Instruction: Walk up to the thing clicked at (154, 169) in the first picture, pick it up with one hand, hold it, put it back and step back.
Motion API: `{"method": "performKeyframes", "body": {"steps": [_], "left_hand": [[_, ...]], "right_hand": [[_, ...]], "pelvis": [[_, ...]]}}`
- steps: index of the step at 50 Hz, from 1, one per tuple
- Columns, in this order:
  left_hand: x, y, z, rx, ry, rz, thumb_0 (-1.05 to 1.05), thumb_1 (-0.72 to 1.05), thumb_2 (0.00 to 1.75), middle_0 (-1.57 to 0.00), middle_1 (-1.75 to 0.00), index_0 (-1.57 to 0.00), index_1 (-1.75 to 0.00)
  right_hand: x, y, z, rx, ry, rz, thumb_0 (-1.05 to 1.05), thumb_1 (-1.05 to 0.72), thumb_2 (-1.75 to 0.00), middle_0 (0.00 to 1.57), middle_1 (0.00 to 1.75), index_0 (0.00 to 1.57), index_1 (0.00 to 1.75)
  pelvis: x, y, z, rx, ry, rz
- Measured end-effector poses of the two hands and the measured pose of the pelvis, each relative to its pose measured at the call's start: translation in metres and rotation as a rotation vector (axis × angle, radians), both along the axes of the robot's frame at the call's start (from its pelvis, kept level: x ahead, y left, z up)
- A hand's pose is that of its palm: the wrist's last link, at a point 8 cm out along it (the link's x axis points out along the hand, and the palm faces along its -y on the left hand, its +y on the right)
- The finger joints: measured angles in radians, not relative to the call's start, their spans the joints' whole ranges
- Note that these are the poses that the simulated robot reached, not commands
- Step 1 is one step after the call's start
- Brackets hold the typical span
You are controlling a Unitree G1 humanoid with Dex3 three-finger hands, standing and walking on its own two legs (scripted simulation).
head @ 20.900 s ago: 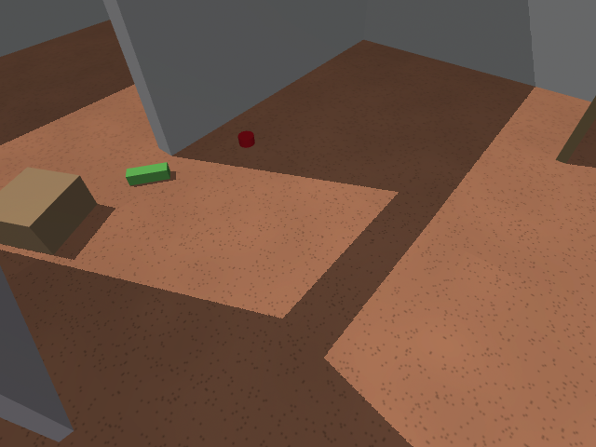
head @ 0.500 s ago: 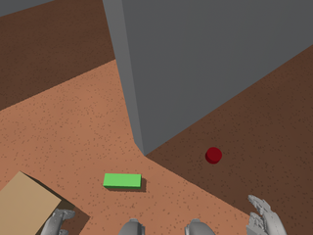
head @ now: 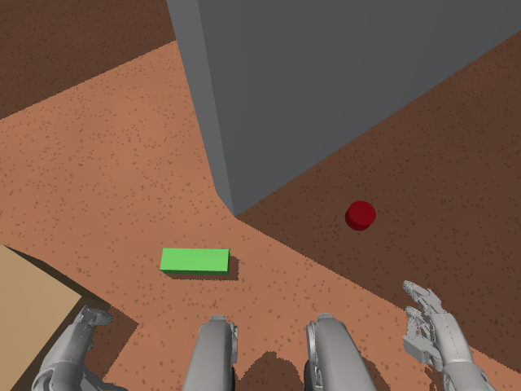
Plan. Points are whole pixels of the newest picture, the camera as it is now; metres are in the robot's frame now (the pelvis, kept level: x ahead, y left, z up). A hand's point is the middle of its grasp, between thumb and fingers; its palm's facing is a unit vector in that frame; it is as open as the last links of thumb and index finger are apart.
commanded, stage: rise first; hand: left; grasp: from above
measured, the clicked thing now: (196, 261) +0.45 +0.22 -0.57
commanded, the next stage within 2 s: approach in 1.68 s
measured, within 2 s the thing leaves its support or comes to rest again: neither
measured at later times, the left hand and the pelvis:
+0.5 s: hand (139, 292) +0.32 +0.30 -0.31, palm faces -0.51 -0.27 -0.82, open 14.1 cm; pelvis -0.06 +0.00 -0.19, yaw -3 degrees
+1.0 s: hand (152, 274) +0.38 +0.30 -0.40, palm faces -0.46 -0.03 -0.89, open 14.3 cm; pelvis -0.06 +0.02 -0.25, yaw -5 degrees
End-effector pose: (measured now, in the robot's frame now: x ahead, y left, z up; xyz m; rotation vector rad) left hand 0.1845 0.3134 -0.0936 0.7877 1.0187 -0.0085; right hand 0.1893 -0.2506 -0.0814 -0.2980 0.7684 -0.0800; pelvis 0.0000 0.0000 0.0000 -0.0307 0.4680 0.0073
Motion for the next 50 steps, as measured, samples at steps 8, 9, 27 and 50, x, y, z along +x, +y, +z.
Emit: {"method": "performKeyframes", "body": {"steps": [8, 9, 27, 50], "left_hand": [[0.060, -0.004, -0.070, 0.117, -0.137, -0.261, 0.00, -0.58, 0.99, -0.10, -1.04, -0.09, -1.05], [0.067, -0.004, -0.078, 0.139, -0.150, -0.282, 0.00, -0.58, 0.99, -0.10, -1.04, -0.10, -1.06], [0.148, -0.004, -0.174, 0.297, -0.190, -0.589, 0.00, -0.56, 1.02, -0.09, -1.06, -0.09, -1.06], [0.201, -0.008, -0.250, 0.441, -0.279, -0.787, 0.00, -0.53, 1.04, -0.08, -0.93, -0.06, -0.95]], "right_hand": [[-0.023, -0.019, -0.096, -0.024, 0.097, -0.016, 0.00, -0.94, -0.91, 0.21, 0.30, 0.20, 0.30], [-0.028, -0.020, -0.109, -0.024, 0.115, -0.020, 0.00, -0.94, -0.91, 0.20, 0.30, 0.20, 0.30], [-0.167, -0.026, -0.230, -0.031, 0.469, -0.126, 0.00, -0.94, -0.91, 0.20, 0.30, 0.20, 0.30], [-0.188, -0.013, -0.270, -0.086, 0.603, -0.119, 0.00, -0.90, -0.90, 0.20, 0.30, 0.20, 0.30]], "pelvis": [[-0.022, -0.002, -0.079, 0.001, 0.090, -0.011], [-0.025, -0.002, -0.088, 0.000, 0.097, -0.012], [-0.066, 0.001, -0.194, -0.033, 0.108, -0.032], [-0.063, 0.016, -0.249, -0.088, 0.119, -0.035]]}}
